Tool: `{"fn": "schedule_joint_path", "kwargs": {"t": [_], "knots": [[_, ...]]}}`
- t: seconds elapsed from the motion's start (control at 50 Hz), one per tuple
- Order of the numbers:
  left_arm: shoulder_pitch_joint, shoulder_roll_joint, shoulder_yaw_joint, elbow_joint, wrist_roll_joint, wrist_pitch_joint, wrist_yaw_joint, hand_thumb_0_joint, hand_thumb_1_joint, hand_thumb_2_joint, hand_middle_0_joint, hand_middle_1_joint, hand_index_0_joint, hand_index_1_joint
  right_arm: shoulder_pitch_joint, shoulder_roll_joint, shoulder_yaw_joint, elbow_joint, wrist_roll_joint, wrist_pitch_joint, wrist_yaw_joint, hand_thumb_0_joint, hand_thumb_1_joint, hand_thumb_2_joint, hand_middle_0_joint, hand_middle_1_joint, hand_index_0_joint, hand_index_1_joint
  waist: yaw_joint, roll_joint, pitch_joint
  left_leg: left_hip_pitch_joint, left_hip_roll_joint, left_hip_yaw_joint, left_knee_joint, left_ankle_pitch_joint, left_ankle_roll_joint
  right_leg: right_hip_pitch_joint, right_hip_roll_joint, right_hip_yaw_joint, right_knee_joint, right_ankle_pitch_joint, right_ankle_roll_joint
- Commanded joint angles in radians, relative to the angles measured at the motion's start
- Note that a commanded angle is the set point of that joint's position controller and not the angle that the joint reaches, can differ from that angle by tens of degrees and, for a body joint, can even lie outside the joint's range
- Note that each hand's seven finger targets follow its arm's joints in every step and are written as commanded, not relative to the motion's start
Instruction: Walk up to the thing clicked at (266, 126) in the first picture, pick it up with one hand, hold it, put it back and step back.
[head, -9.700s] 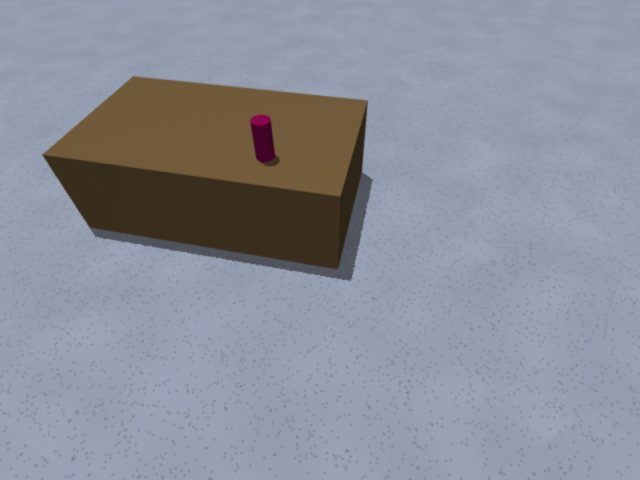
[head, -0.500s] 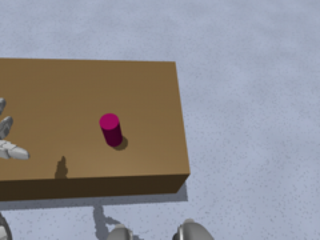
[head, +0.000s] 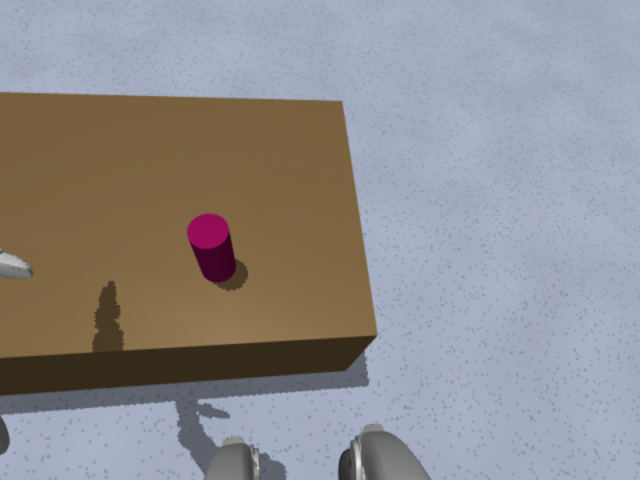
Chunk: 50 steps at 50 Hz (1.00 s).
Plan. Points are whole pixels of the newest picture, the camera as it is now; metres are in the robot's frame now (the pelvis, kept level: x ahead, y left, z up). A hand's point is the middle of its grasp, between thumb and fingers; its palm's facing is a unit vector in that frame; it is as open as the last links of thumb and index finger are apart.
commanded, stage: go down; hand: left
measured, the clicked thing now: (213, 250) +0.52 +0.15 -0.23
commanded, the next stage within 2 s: none
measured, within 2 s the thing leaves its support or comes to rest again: neither
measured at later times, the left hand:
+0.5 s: hand out of the picture +0.45 +0.34 +0.04, palm faces +0.14 -0.99 -0.05, open 17.4 cm
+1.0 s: hand out of the picture +0.46 +0.35 +0.05, palm faces +0.14 -0.99 -0.04, open 17.4 cm
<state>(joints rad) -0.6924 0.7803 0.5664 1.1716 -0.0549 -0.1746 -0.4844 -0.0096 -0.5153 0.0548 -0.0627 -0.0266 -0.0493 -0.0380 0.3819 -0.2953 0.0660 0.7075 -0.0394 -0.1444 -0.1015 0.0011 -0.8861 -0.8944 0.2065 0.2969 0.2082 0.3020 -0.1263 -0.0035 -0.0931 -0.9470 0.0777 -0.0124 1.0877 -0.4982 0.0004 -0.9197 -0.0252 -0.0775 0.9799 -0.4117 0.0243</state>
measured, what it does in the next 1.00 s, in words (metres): stands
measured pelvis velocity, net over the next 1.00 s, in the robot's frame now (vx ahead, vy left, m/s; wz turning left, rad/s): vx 0.00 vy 0.00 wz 0.00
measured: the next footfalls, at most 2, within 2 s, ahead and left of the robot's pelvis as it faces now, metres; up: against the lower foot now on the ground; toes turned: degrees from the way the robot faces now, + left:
none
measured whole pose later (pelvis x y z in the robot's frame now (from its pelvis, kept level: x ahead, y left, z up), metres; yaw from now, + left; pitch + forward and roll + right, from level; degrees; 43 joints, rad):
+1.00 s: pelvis +0.00 +0.00 -0.01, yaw +0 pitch +24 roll -5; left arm -0.83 0.87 0.61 1.24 -0.06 -0.23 -0.51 -0.01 -0.51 0.07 -0.05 -0.04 -0.04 -0.05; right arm 0.38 -0.30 0.10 0.69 -0.04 -0.11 -0.08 0.00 -0.89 -0.90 0.21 0.30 0.21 0.30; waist -0.16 0.00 -0.09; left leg -1.05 0.08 -0.03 1.15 -0.52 0.00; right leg -1.01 -0.02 -0.09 1.03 -0.43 0.02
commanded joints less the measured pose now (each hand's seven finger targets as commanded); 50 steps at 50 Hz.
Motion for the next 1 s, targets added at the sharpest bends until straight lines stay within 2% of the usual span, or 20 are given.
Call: {"fn": "schedule_joint_path", "kwargs": {"t": [0.0, 0.04, 0.08, 0.14, 0.16, 0.22, 0.24, 0.26, 0.3, 0.38, 0.48, 0.54, 0.7, 0.78, 0.82, 0.86, 0.92, 0.94, 0.96, 0.98], "knots": [[-0.331, 0.371, 0.045, -0.209, -0.026, -0.071, -0.002, 0.000, -0.531, 0.056, -0.062, -0.027, -0.045, -0.040, 0.161, -0.209, -0.083, -0.047, 0.005, -0.019, -0.013, 0.000, -0.892, -0.898, 0.200, 0.300, 0.200, 0.300, 0.028, 0.211, -0.418, 0.382, -0.026, -0.045, -0.129, 0.479, -0.008, 0.121, 0.038, 0.013, -0.084, 0.257, -0.057], [-0.360, 0.386, 0.047, -0.224, -0.022, -0.080, 0.001, 0.000, -0.532, 0.050, -0.063, -0.029, -0.048, -0.040, 0.166, -0.204, -0.080, -0.048, 0.004, -0.016, -0.013, 0.000, -0.892, -0.898, 0.200, 0.300, 0.200, 0.300, 0.021, 0.204, -0.423, 0.357, -0.029, -0.038, -0.131, 0.423, -0.003, 0.146, 0.037, 0.018, -0.086, 0.240, -0.056], [-0.319, 0.358, 0.046, -0.170, -0.029, -0.080, 0.000, 0.000, -0.523, 0.059, -0.057, -0.029, -0.042, -0.041, 0.158, -0.205, -0.077, -0.048, 0.006, -0.014, -0.010, 0.000, -0.894, -0.899, 0.200, 0.300, 0.200, 0.300, 0.020, 0.184, -0.406, 0.347, -0.026, -0.048, -0.137, 0.424, -0.006, 0.126, 0.040, 0.011, -0.080, 0.232, -0.058], [-0.347, 0.387, 0.062, -0.193, -0.028, -0.089, 0.001, 0.000, -0.513, 0.049, -0.062, -0.025, -0.047, -0.035, 0.164, -0.205, -0.074, -0.043, 0.002, -0.010, -0.011, 0.000, -0.895, -0.899, 0.200, 0.300, 0.200, 0.300, 0.024, 0.199, -0.435, 0.362, -0.027, -0.046, -0.124, 0.465, -0.005, 0.142, 0.037, 0.015, -0.075, 0.261, -0.055], [-0.356, 0.370, 0.042, -0.177, -0.028, -0.089, -0.004, 0.000, -0.528, 0.058, -0.060, -0.028, -0.045, -0.040, 0.163, -0.205, -0.071, -0.042, 0.002, -0.008, -0.009, 0.000, -0.894, -0.899, 0.200, 0.300, 0.200, 0.300, 0.014, 0.200, -0.433, 0.356, -0.028, -0.043, -0.116, 0.474, -0.002, 0.142, 0.035, 0.017, -0.075, 0.275, -0.054], [-0.357, 0.374, 0.043, -0.163, -0.023, -0.090, -0.002, 0.000, -0.536, 0.051, -0.062, -0.032, -0.048, -0.043, 0.161, -0.204, -0.072, -0.048, 0.003, -0.004, -0.007, 0.000, -0.898, -0.899, 0.200, 0.300, 0.200, 0.300, 0.016, 0.204, -0.403, 0.336, -0.028, -0.047, -0.123, 0.432, -0.003, 0.120, 0.037, 0.017, -0.073, 0.242, -0.057], [-0.390, 0.403, 0.064, -0.203, -0.023, -0.097, 0.002, 0.000, -0.524, 0.059, -0.059, -0.028, -0.043, -0.040, 0.173, -0.207, -0.075, -0.042, 0.001, -0.003, -0.006, 0.000, -0.896, -0.899, 0.200, 0.300, 0.200, 0.300, 0.018, 0.212, -0.440, 0.350, -0.028, -0.046, -0.117, 0.447, -0.003, 0.128, 0.036, 0.019, -0.071, 0.249, -0.057], [-0.372, 0.362, 0.038, -0.156, -0.023, -0.093, -0.003, 0.000, -0.531, 0.059, -0.059, -0.032, -0.044, -0.044, 0.163, -0.202, -0.071, -0.047, 0.001, -0.001, -0.005, 0.000, -0.895, -0.900, 0.200, 0.300, 0.200, 0.300, 0.009, 0.210, -0.415, 0.337, -0.028, -0.046, -0.117, 0.432, -0.005, 0.115, 0.036, 0.015, -0.071, 0.241, -0.058], [-0.399, 0.404, 0.056, -0.205, -0.022, -0.102, 0.000, 0.000, -0.517, 0.053, -0.058, -0.026, -0.045, -0.036, 0.166, -0.209, -0.074, -0.044, 0.001, 0.000, -0.004, 0.000, -0.890, -0.898, 0.200, 0.300, 0.200, 0.300, 0.019, 0.229, -0.424, 0.345, -0.028, -0.046, -0.120, 0.418, -0.006, 0.107, 0.036, 0.016, -0.069, 0.227, -0.059], [-0.377, 0.370, 0.043, -0.138, -0.033, -0.097, -0.010, 0.000, -0.537, 0.062, -0.056, -0.033, -0.042, -0.044, 0.164, -0.206, -0.066, -0.047, 0.003, 0.003, -0.002, 0.000, -0.893, -0.899, 0.200, 0.300, 0.200, 0.300, 0.006, 0.209, -0.420, 0.331, -0.026, -0.051, -0.109, 0.433, -0.005, 0.098, 0.038, 0.014, -0.063, 0.238, -0.058], [-0.432, 0.431, 0.070, -0.186, -0.027, -0.110, -0.011, 0.000, -0.501, 0.066, -0.057, -0.030, -0.042, -0.041, 0.180, -0.209, -0.064, -0.043, -0.002, 0.008, -0.001, 0.000, -0.890, -0.898, 0.200, 0.300, 0.200, 0.300, 0.005, 0.220, -0.471, 0.340, -0.030, -0.048, -0.090, 0.468, -0.001, 0.130, 0.034, 0.020, -0.056, 0.270, -0.055], [-0.406, 0.389, 0.045, -0.127, -0.027, -0.103, -0.014, 0.000, -0.529, 0.060, -0.059, -0.039, -0.046, -0.048, 0.170, -0.206, -0.062, -0.045, 0.000, 0.009, 0.000, 0.000, -0.894, -0.898, 0.200, 0.300, 0.200, 0.300, -0.002, 0.210, -0.417, 0.306, -0.032, -0.046, -0.096, 0.414, 0.000, 0.104, 0.036, 0.021, -0.059, 0.239, -0.057], [-0.439, 0.439, 0.072, -0.138, -0.031, -0.119, -0.019, 0.000, -0.504, 0.064, -0.052, -0.040, -0.042, -0.047, 0.168, -0.213, -0.056, -0.047, 0.001, 0.017, 0.002, 0.000, -0.891, -0.897, 0.200, 0.300, 0.200, 0.300, 0.002, 0.235, -0.445, 0.320, -0.027, -0.060, -0.096, 0.420, -0.008, 0.082, 0.037, 0.014, -0.040, 0.226, -0.060], [-0.481, 0.474, 0.086, -0.170, -0.029, -0.121, -0.021, 0.000, -0.506, 0.058, -0.058, -0.042, -0.047, -0.049, 0.178, -0.210, -0.055, -0.046, -0.001, 0.018, -0.001, 0.000, -0.893, -0.898, 0.200, 0.300, 0.200, 0.300, -0.004, 0.225, -0.465, 0.287, -0.035, -0.045, -0.080, 0.400, 0.005, 0.127, 0.034, 0.029, -0.048, 0.243, -0.054], [-0.445, 0.431, 0.063, -0.112, -0.031, -0.114, -0.027, 0.000, -0.519, 0.062, -0.056, -0.044, -0.045, -0.051, 0.172, -0.207, -0.050, -0.046, 0.001, 0.019, -0.002, 0.000, -0.895, -0.899, 0.200, 0.300, 0.200, 0.300, -0.011, 0.209, -0.435, 0.271, -0.034, -0.046, -0.081, 0.382, 0.005, 0.106, 0.036, 0.025, -0.050, 0.232, -0.055], [-0.444, 0.435, 0.064, -0.107, -0.032, -0.114, -0.028, 0.000, -0.512, 0.062, -0.055, -0.042, -0.044, -0.050, 0.172, -0.211, -0.052, -0.048, 0.002, 0.020, -0.002, 0.000, -0.898, -0.899, 0.200, 0.300, 0.200, 0.300, -0.011, 0.215, -0.448, 0.284, -0.032, -0.050, -0.077, 0.395, 0.003, 0.091, 0.036, 0.024, -0.047, 0.231, -0.056], [-0.487, 0.497, 0.092, -0.166, -0.033, -0.125, -0.027, 0.000, -0.487, 0.066, -0.051, -0.040, -0.040, -0.047, 0.180, -0.217, -0.051, -0.046, 0.001, 0.021, -0.001, 0.000, -0.892, -0.898, 0.200, 0.300, 0.200, 0.300, 0.003, 0.246, -0.466, 0.310, -0.030, -0.058, -0.073, 0.437, -0.004, 0.079, 0.038, 0.017, -0.038, 0.240, -0.059], [-0.458, 0.460, 0.075, -0.110, -0.035, -0.120, -0.032, 0.000, -0.501, 0.070, -0.053, -0.042, -0.041, -0.050, 0.181, -0.214, -0.047, -0.045, 0.000, 0.023, 0.001, 0.000, -0.894, -0.898, 0.200, 0.300, 0.200, 0.300, -0.009, 0.240, -0.470, 0.321, -0.028, -0.060, -0.068, 0.469, -0.005, 0.080, 0.038, 0.014, -0.035, 0.259, -0.059], [-0.485, 0.491, 0.095, -0.180, -0.037, -0.127, -0.032, 0.000, -0.495, 0.072, -0.051, -0.042, -0.039, -0.050, 0.188, -0.216, -0.049, -0.043, -0.002, 0.023, 0.001, 0.000, -0.894, -0.898, 0.200, 0.300, 0.200, 0.300, 0.000, 0.252, -0.493, 0.323, -0.029, -0.059, -0.066, 0.483, -0.004, 0.095, 0.036, 0.017, -0.032, 0.271, -0.058], [-0.474, 0.474, 0.087, -0.152, -0.037, -0.124, -0.034, 0.000, -0.479, 0.073, -0.050, -0.043, -0.039, -0.050, 0.186, -0.215, -0.049, -0.043, -0.001, 0.024, 0.001, 0.000, -0.895, -0.899, 0.200, 0.300, 0.200, 0.300, -0.007, 0.241, -0.490, 0.327, -0.028, -0.060, -0.065, 0.489, -0.003, 0.098, 0.036, 0.017, -0.031, 0.278, -0.057]]}}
